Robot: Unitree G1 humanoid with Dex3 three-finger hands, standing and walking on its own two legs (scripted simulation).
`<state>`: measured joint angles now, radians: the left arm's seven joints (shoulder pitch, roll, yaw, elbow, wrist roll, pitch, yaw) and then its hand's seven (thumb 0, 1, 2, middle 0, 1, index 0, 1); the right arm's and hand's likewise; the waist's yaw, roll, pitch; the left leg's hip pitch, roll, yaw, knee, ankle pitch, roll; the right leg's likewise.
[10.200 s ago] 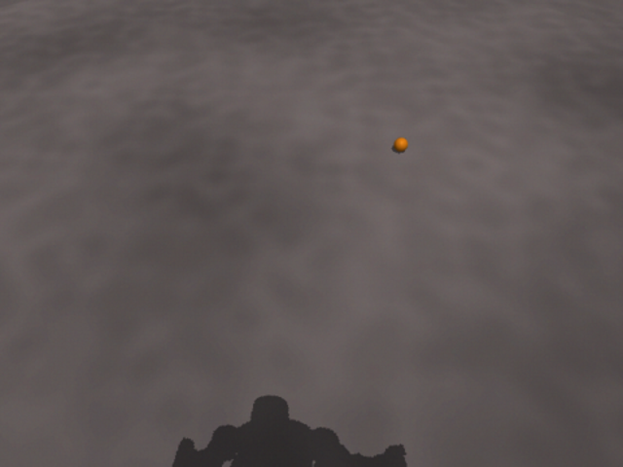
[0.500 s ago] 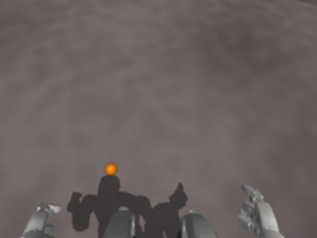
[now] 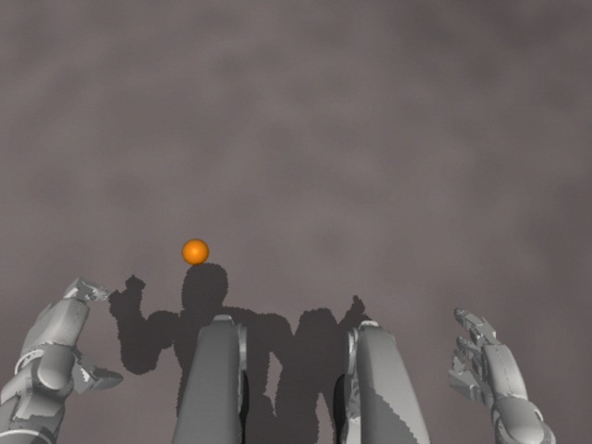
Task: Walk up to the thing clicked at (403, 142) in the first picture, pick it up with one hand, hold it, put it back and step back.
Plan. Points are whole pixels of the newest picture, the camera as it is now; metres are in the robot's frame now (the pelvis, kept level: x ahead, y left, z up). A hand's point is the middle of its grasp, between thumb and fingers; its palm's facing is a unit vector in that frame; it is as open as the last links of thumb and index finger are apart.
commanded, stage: rise first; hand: left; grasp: from above
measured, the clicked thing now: (195, 251) +0.48 +0.26 -0.52
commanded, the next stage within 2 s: approach in 1.52 s
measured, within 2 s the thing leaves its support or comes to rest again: neither
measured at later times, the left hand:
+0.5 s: hand (129, 287) +0.34 +0.32 -0.29, palm faces -0.49 -0.20 -0.85, open 14.0 cm
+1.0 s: hand (146, 266) +0.40 +0.32 -0.36, palm faces -0.47 -0.01 -0.88, open 14.1 cm
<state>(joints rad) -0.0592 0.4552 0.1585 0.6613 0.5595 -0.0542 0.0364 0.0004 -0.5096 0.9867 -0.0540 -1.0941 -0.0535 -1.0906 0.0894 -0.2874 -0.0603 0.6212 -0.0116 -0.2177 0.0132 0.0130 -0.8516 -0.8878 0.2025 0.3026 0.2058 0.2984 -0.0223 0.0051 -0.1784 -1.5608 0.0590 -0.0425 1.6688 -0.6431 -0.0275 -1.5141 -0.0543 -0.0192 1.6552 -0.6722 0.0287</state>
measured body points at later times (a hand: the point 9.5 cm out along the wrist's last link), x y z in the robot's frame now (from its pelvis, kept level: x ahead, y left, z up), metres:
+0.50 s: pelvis -0.05 +0.00 -0.16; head +0.16 +0.03 +0.23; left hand +0.36 +0.33 -0.24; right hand +0.04 -0.28 -0.29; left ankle +0.05 +0.13 -0.52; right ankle +0.04 -0.14 -0.52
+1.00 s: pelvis -0.05 +0.01 -0.21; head +0.19 +0.05 +0.17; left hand +0.42 +0.32 -0.31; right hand +0.02 -0.28 -0.33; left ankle +0.05 +0.13 -0.52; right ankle +0.04 -0.14 -0.52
